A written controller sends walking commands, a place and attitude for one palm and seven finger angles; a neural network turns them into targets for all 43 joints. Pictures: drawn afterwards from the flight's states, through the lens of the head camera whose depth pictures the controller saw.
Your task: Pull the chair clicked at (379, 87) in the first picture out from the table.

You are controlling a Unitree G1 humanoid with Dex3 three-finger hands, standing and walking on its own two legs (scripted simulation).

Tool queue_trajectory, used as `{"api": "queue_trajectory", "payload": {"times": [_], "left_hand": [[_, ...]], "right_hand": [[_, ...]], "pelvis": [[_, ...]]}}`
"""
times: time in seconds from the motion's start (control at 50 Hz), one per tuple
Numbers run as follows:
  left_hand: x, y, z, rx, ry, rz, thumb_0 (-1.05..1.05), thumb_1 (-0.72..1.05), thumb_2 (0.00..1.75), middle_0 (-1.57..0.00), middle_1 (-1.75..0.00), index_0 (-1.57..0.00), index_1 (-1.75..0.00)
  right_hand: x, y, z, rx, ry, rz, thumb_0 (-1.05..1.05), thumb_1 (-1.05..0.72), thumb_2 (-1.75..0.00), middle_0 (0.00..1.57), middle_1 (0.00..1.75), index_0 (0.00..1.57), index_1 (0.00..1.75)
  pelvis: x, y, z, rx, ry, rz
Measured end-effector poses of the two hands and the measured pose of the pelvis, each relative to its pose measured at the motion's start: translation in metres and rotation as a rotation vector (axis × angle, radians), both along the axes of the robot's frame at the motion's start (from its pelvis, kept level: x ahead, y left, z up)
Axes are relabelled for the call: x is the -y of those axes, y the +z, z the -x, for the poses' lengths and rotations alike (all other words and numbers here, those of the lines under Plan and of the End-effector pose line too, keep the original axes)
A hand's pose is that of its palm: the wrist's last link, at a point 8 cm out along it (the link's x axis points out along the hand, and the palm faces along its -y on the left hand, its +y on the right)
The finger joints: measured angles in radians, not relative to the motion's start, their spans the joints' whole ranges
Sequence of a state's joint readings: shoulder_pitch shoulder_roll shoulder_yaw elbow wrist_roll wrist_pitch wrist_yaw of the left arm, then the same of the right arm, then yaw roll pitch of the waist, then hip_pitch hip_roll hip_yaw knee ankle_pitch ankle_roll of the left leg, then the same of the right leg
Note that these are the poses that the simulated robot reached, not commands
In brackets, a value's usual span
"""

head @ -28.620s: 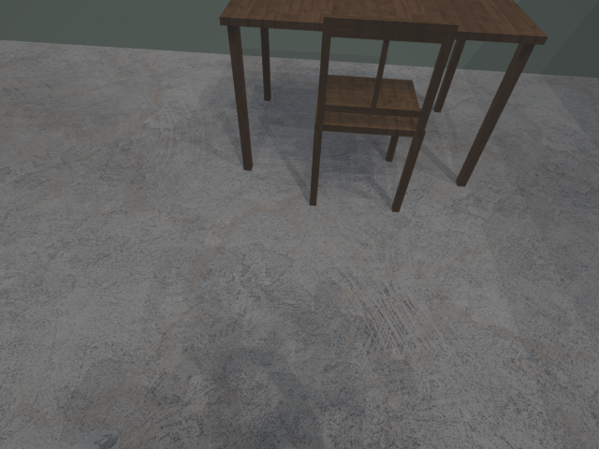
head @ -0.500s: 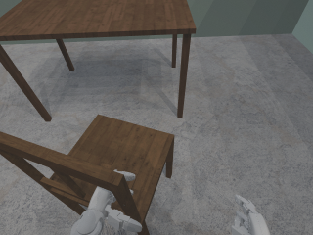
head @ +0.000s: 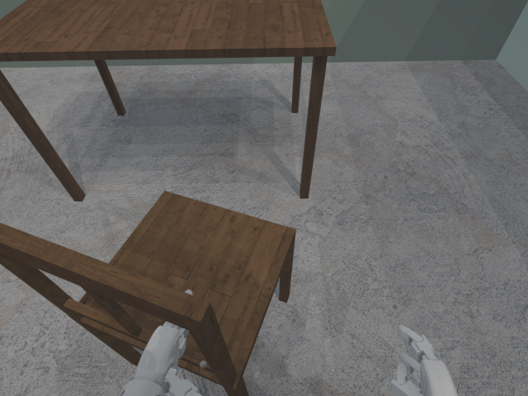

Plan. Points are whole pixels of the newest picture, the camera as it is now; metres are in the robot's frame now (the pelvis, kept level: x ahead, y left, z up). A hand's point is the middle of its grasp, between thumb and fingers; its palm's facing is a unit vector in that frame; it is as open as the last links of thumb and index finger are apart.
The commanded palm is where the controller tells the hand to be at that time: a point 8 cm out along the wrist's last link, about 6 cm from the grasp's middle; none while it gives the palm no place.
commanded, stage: draw the fingers out of the gap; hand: left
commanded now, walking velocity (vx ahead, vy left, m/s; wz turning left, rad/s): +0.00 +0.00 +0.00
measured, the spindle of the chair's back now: (113, 308) +0.29 +0.27 -0.06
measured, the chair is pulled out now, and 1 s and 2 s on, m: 0.60 0.60 0.60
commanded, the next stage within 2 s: draw the hand back to the body in 0.64 s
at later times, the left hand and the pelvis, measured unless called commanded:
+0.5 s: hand out of the picture +0.12 +0.10 -0.01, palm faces -0.14 -0.99 -0.05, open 17.5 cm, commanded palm +0.08 +0.15 +0.00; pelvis -0.01 +0.01 -0.02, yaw +0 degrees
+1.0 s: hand out of the picture +0.12 +0.15 +0.05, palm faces +0.13 -0.99 +0.03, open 17.0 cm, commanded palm +0.06 +0.19 +0.05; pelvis -0.02 +0.02 -0.03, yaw +1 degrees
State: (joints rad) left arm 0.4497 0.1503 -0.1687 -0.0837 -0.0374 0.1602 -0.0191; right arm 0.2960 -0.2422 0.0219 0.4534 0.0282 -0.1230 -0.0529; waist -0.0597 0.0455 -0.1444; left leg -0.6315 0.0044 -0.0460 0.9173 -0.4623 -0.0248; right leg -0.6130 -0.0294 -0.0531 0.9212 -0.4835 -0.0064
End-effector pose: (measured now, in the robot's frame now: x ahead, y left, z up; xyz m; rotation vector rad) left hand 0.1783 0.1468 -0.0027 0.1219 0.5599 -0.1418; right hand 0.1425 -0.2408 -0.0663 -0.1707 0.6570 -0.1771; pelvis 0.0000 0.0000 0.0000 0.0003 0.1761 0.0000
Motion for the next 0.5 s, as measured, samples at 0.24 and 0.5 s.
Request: {"api": "queue_trajectory", "payload": {"times": [0.24, 0.5], "left_hand": [[-0.001, 0.002, 0.045, -0.023, 0.016, 0.011, -0.01, -0.54, 0.20, 0.00, -0.01, 0.00, 0.00], [-0.007, 0.005, 0.071, -0.030, 0.026, 0.025, -0.01, -0.54, 0.20, 0.00, 0.00, 0.00, 0.00]], "right_hand": [[-0.015, 0.002, -0.013, 0.059, 0.017, -0.003, 0.01, -0.91, -0.90, 0.20, 0.30, 0.20, 0.30], [-0.028, 0.004, -0.018, 0.096, 0.010, -0.011, 0.02, -0.90, -0.90, 0.20, 0.30, 0.20, 0.30]], "pelvis": [[-0.007, -0.008, 0.002, -0.011, 0.009, 0.010], [-0.013, -0.015, 0.007, -0.016, 0.007, 0.018]]}}
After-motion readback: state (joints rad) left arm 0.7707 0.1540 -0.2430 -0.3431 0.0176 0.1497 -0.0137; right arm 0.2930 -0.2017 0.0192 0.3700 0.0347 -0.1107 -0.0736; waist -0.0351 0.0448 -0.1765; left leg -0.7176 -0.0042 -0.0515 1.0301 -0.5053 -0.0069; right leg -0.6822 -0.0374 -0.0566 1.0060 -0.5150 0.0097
